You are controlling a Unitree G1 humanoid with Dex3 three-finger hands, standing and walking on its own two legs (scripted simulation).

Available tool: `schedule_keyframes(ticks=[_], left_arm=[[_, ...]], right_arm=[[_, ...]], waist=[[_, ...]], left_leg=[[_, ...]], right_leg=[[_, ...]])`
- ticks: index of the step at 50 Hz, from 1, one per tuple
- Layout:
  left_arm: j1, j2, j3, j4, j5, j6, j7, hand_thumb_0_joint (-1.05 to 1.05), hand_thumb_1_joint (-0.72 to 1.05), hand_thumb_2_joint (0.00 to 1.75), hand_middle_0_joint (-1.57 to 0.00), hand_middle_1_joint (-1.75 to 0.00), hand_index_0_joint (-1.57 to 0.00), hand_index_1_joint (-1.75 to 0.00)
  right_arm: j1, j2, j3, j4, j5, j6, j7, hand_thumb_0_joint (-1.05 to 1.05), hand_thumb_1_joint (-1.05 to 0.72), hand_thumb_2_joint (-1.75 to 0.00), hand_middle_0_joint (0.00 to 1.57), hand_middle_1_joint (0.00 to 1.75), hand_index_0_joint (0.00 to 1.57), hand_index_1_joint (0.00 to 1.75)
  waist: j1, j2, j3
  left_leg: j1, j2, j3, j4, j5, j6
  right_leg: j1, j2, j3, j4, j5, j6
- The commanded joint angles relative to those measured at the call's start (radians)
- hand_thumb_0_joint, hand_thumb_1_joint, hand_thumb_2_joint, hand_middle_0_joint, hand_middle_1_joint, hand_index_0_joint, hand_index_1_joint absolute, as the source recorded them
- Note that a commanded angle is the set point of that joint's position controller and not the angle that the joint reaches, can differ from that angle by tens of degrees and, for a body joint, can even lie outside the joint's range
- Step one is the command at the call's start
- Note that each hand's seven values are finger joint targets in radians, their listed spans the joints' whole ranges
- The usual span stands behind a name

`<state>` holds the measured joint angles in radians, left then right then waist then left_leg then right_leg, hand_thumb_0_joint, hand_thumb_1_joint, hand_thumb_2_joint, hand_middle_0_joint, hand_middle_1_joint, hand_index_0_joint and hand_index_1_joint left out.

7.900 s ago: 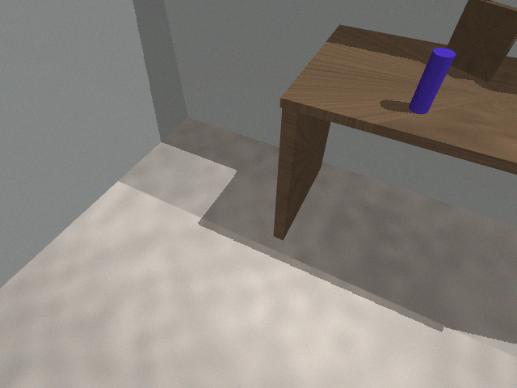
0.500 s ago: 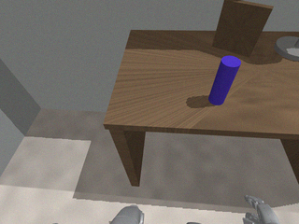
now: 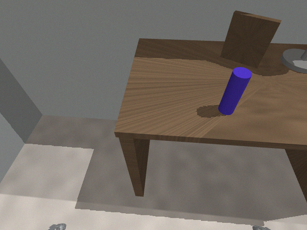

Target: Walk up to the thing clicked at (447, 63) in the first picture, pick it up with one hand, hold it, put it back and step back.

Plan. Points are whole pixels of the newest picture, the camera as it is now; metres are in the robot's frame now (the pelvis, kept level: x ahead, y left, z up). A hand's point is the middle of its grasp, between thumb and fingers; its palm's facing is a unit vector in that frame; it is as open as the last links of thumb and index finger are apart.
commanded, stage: walk up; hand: right
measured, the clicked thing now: (233, 93) +0.49 -0.21 +0.07
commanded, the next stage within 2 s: stand in 0.90 s
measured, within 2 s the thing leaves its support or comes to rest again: neither
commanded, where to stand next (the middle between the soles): +0.06 +0.01 m, yaw -1 degrees
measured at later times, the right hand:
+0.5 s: hand out of the picture +0.08 -0.25 -0.14, palm faces -0.01 +0.94 -0.34, open 7.4 cm
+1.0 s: hand out of the picture +0.08 -0.25 -0.14, palm faces -0.02 +0.94 -0.33, open 7.4 cm
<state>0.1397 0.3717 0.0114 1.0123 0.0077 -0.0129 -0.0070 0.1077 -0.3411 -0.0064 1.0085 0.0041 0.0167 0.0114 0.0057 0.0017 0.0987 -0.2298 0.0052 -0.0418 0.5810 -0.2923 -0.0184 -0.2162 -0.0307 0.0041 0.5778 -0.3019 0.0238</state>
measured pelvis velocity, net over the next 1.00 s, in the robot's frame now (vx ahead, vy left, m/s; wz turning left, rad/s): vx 0.00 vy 0.00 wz -0.01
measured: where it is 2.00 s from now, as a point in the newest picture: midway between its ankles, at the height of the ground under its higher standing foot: outside the picture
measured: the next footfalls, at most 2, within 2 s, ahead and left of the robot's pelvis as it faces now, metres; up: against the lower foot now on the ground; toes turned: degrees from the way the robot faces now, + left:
none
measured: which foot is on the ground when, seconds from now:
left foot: down 0.00-1.00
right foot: down 0.00-1.00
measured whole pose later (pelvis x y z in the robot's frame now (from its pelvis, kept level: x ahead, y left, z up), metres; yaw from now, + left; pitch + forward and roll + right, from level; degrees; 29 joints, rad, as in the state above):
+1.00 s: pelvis +0.00 +0.00 +0.02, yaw +0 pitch -2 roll +0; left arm 0.11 0.35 0.02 1.15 0.01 -0.02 -0.01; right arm 0.09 -0.34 0.00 1.14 -0.01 0.00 0.01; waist 0.01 0.00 0.05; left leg -0.13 0.01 -0.04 0.32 -0.15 -0.02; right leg -0.12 -0.03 0.01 0.33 -0.17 0.03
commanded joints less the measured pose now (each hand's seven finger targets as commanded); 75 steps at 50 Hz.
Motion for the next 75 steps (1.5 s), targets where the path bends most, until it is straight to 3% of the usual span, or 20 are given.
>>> schedule_keyframes(ticks=[1, 3, 10, 31, 44, 47, 53, 56, 58, 62, 67, 70, 75], left_arm=[[-0.069, 0.216, 0.049, -0.031, -0.006, -0.025, 0.013, 0.00, 0.90, 0.90, -0.20, -0.30, -0.20, -0.30], [-0.081, 0.219, 0.049, -0.016, -0.008, -0.029, 0.011, 0.00, 0.90, 0.90, -0.20, -0.30, -0.20, -0.30], [-0.110, 0.198, 0.045, 0.035, -0.009, -0.025, 0.007, 0.00, 0.90, 0.90, -0.20, -0.30, -0.20, -0.30], [-0.105, 0.196, 0.044, 0.080, -0.002, -0.016, 0.005, 0.00, 0.90, 0.90, -0.20, -0.30, -0.20, -0.30], [-0.093, 0.192, 0.046, 0.076, 0.001, -0.018, 0.009, 0.00, 0.90, 0.90, -0.20, -0.30, -0.20, -0.30], [-0.070, 0.193, 0.037, 0.076, 0.003, -0.018, 0.011, 0.00, 0.90, 0.90, -0.20, -0.30, -0.20, -0.30], [-0.072, 0.201, 0.035, 0.065, 0.002, -0.021, 0.011, 0.00, 0.90, 0.90, -0.20, -0.30, -0.20, -0.30], [-0.072, 0.201, 0.034, 0.062, 0.003, -0.021, 0.010, 0.00, 0.90, 0.90, -0.20, -0.30, -0.20, -0.30], [-0.063, 0.204, 0.033, 0.059, 0.002, -0.025, 0.011, 0.00, 0.90, 0.90, -0.20, -0.30, -0.20, -0.30], [-0.065, 0.206, 0.032, 0.058, 0.000, -0.023, 0.011, 0.00, 0.90, 0.90, -0.20, -0.30, -0.20, -0.30], [-0.071, 0.204, 0.030, 0.060, -0.003, -0.019, 0.011, 0.00, 0.90, 0.90, -0.20, -0.30, -0.20, -0.30], [-0.065, 0.201, 0.030, 0.059, -0.004, -0.020, 0.010, 0.00, 0.90, 0.90, -0.20, -0.30, -0.20, -0.30], [-0.066, 0.200, 0.030, 0.062, -0.003, -0.017, 0.013, 0.00, 0.90, 0.90, -0.20, -0.30, -0.20, -0.30]], right_arm=[[-0.065, -0.231, -0.048, -0.033, -0.003, -0.042, -0.005, 0.00, -0.90, -0.90, 0.20, 0.30, 0.20, 0.30], [-0.060, -0.224, -0.043, -0.011, -0.001, -0.046, -0.007, 0.00, -0.90, -0.90, 0.20, 0.30, 0.20, 0.30], [-0.085, -0.219, -0.039, 0.038, -0.005, -0.049, -0.009, 0.00, -0.90, -0.90, 0.20, 0.30, 0.20, 0.30], [-0.078, -0.219, -0.042, 0.067, -0.010, -0.044, -0.010, 0.00, -0.90, -0.90, 0.20, 0.30, 0.20, 0.30], [-0.067, -0.213, -0.045, 0.071, -0.010, -0.040, -0.011, 0.00, -0.90, -0.90, 0.20, 0.30, 0.20, 0.30], [-0.053, -0.223, -0.043, 0.074, -0.015, -0.044, -0.013, 0.00, -0.90, -0.90, 0.20, 0.30, 0.20, 0.30], [-0.051, -0.218, -0.040, 0.068, -0.014, -0.046, -0.011, 0.00, -0.90, -0.90, 0.20, 0.30, 0.20, 0.30], [-0.041, -0.223, -0.040, 0.069, -0.013, -0.045, -0.011, 0.00, -0.90, -0.90, 0.20, 0.30, 0.20, 0.30], [-0.044, -0.225, -0.040, 0.066, -0.013, -0.046, -0.011, 0.00, -0.90, -0.90, 0.20, 0.30, 0.20, 0.30], [-0.039, -0.225, -0.037, 0.068, -0.012, -0.050, -0.014, 0.00, -0.90, -0.90, 0.20, 0.30, 0.20, 0.30], [-0.033, -0.228, -0.034, 0.073, -0.011, -0.045, -0.017, 0.00, -0.90, -0.90, 0.20, 0.30, 0.20, 0.30], [-0.039, -0.235, -0.035, 0.073, -0.011, -0.049, -0.019, 0.00, -0.90, -0.90, 0.20, 0.30, 0.20, 0.30], [-0.039, -0.228, -0.032, 0.074, -0.011, -0.044, -0.020, 0.00, -0.90, -0.90, 0.20, 0.30, 0.20, 0.30]], waist=[[0.003, -0.014, -0.081], [-0.002, -0.014, -0.112], [0.000, 0.017, -0.142], [-0.006, 0.011, -0.106], [-0.008, 0.005, -0.136], [-0.005, 0.008, -0.106], [-0.010, 0.006, -0.095], [-0.012, 0.006, -0.109], [-0.010, -0.005, -0.137], [-0.012, 0.011, -0.151], [-0.011, -0.001, -0.136], [-0.006, 0.021, -0.167], [-0.006, 0.004, -0.135]], left_leg=[[0.010, 0.105, -0.110, -0.196, 0.093, 0.069], [0.042, 0.094, -0.086, -0.208, 0.152, 0.057], [0.085, 0.106, -0.072, -0.265, 0.191, 0.043], [0.077, 0.104, -0.071, -0.320, 0.126, 0.035], [0.107, 0.105, -0.064, -0.305, 0.172, 0.036], [0.089, 0.112, -0.075, -0.326, 0.138, 0.033], [0.080, 0.109, -0.073, -0.322, 0.143, 0.031], [0.085, 0.110, -0.071, -0.317, 0.140, 0.033], [0.117, 0.116, -0.067, -0.300, 0.217, 0.033], [0.128, 0.118, -0.063, -0.295, 0.275, 0.029], [0.113, 0.117, -0.059, -0.300, 0.268, 0.025], [0.143, 0.124, -0.052, -0.283, 0.345, 0.027], [0.137, 0.119, -0.051, -0.296, 0.294, 0.025]], right_leg=[[0.040, -0.077, 0.099, -0.202, 0.094, -0.070], [0.082, -0.091, 0.109, -0.222, 0.164, -0.071], [0.124, -0.089, 0.087, -0.271, 0.202, -0.054], [0.104, -0.086, 0.084, -0.311, 0.173, -0.037], [0.108, -0.090, 0.082, -0.308, 0.197, -0.038], [0.084, -0.089, 0.082, -0.313, 0.124, -0.036], [0.083, -0.092, 0.087, -0.313, 0.109, -0.040], [0.090, -0.095, 0.089, -0.312, 0.121, -0.040], [0.100, -0.102, 0.090, -0.305, 0.193, -0.043], [0.119, -0.102, 0.084, -0.288, 0.257, -0.043], [0.126, -0.099, 0.080, -0.291, 0.250, -0.042], [0.145, -0.105, 0.081, -0.276, 0.332, -0.042], [0.124, -0.098, 0.076, -0.290, 0.285, -0.041]])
